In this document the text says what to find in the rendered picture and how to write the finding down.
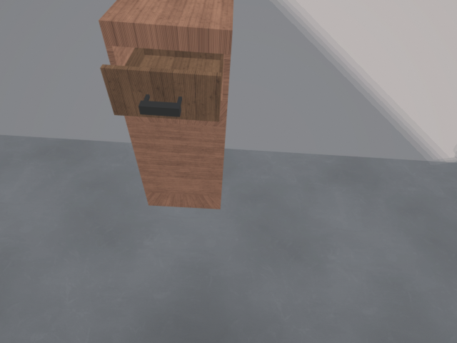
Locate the handle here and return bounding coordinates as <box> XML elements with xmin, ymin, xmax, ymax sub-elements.
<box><xmin>139</xmin><ymin>94</ymin><xmax>182</xmax><ymax>117</ymax></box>

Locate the drawer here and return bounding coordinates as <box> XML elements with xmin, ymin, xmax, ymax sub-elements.
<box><xmin>100</xmin><ymin>48</ymin><xmax>224</xmax><ymax>121</ymax></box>

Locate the cabinet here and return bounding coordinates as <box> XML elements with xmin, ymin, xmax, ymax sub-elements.
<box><xmin>99</xmin><ymin>0</ymin><xmax>233</xmax><ymax>209</ymax></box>

